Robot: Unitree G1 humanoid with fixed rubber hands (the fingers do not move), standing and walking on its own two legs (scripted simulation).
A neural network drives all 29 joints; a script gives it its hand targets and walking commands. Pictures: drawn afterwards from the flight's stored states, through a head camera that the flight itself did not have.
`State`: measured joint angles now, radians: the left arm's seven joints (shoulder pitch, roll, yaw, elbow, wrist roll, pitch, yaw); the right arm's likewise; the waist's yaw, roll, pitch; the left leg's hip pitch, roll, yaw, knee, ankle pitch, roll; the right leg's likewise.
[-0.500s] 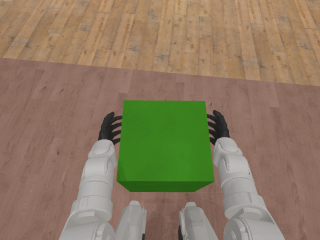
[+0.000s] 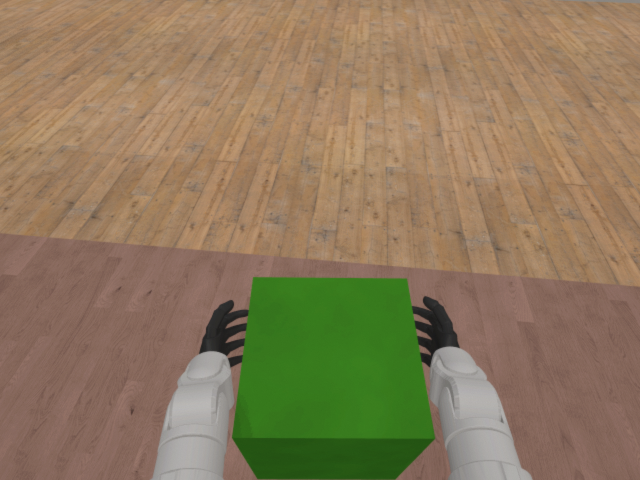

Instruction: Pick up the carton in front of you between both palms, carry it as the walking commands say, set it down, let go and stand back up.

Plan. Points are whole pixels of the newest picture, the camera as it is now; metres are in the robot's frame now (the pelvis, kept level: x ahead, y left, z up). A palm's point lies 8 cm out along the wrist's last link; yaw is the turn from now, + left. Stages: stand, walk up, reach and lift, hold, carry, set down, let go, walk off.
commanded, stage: reach and lift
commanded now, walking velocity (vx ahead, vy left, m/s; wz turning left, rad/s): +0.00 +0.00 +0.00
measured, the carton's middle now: (328, 384) +0.30 +0.00 -0.08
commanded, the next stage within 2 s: hold in 1.16 s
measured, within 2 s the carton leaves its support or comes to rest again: neither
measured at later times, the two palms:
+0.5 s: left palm (206, 348) +0.29 +0.15 +0.05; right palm (456, 344) +0.29 -0.15 +0.05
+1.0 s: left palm (205, 338) +0.30 +0.15 +0.06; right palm (457, 334) +0.30 -0.15 +0.06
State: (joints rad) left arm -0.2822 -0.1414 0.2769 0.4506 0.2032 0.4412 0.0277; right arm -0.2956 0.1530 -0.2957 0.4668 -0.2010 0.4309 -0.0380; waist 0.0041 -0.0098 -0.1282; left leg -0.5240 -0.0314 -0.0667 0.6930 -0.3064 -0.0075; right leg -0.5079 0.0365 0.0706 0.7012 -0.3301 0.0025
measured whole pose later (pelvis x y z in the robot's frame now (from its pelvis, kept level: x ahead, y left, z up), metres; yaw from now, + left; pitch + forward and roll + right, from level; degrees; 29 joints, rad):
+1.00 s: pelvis +0.01 +0.00 +0.03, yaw +0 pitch -5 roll +0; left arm -0.26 -0.15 0.23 0.28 0.28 0.67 -0.01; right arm -0.27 0.15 -0.24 0.30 -0.28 0.66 0.01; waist 0.00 -0.01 0.02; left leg -0.09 -0.02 -0.07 0.38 -0.19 0.00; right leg -0.07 0.02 0.08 0.38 -0.21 0.00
